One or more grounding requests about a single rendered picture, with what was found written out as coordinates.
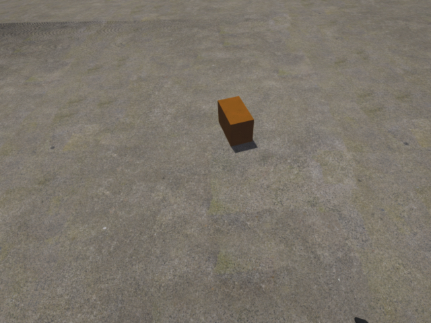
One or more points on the carton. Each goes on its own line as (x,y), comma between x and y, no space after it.
(235,121)

